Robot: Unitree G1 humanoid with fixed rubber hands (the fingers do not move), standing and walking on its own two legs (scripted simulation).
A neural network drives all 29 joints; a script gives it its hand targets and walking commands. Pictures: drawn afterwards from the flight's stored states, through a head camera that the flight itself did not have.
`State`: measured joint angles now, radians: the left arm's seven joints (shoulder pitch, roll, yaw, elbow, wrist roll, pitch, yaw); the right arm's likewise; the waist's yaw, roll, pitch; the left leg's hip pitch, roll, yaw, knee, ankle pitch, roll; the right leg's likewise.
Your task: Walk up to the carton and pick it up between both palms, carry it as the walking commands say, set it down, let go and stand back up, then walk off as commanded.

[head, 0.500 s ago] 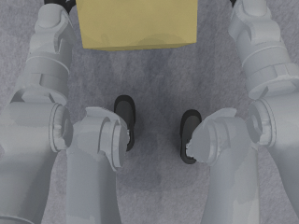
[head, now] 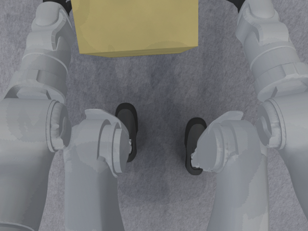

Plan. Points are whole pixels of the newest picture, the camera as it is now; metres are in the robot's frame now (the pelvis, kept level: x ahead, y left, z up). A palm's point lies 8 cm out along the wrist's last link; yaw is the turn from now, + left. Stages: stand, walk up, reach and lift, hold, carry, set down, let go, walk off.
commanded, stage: reach and lift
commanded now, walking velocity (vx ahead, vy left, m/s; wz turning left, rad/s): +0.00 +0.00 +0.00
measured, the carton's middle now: (139, 6) +0.54 +0.09 -0.26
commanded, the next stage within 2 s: none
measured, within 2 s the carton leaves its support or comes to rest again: leaves its support in 1.10 s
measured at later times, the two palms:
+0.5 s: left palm (62, 0) +0.52 +0.23 -0.19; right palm out of the picture +0.54 -0.07 -0.19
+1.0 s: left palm (64, 0) +0.52 +0.22 -0.19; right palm out of the picture +0.55 -0.08 -0.19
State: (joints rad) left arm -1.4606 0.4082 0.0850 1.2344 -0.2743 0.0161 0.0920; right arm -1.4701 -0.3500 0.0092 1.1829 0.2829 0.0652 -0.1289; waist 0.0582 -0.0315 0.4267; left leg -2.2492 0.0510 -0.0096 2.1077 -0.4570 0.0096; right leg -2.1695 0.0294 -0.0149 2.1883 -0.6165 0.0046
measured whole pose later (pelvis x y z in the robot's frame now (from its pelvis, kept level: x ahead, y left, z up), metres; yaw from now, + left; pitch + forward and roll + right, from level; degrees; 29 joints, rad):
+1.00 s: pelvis +0.00 -0.01 -0.02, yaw +1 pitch +33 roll +0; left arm -1.48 0.39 0.11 1.16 -0.22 0.14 0.12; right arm -1.51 -0.20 -0.15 1.10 0.07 0.19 -0.15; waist 0.05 -0.02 0.44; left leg -2.28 0.02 -0.03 2.15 -0.45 -0.02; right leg -2.20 0.07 -0.01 2.25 -0.62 0.02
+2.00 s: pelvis +0.00 +0.00 +0.06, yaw -2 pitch +29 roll +0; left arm -1.29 0.23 0.34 0.59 -0.04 0.36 0.13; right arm -1.32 -0.12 -0.26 0.61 0.00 0.36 -0.16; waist 0.09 -0.05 0.53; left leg -1.97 -0.06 -0.09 1.98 -0.50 -0.08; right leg -1.93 0.14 0.05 2.03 -0.60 0.05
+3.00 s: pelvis +0.03 +0.00 +0.17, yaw -1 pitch +39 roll -1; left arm -0.90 0.06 0.44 0.67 0.12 0.35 0.05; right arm -0.95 0.07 -0.37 0.71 -0.16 0.35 -0.11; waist 0.06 -0.04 -0.12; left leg -1.80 -0.06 -0.11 1.58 -0.46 -0.07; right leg -1.75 0.11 0.05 1.61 -0.55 0.03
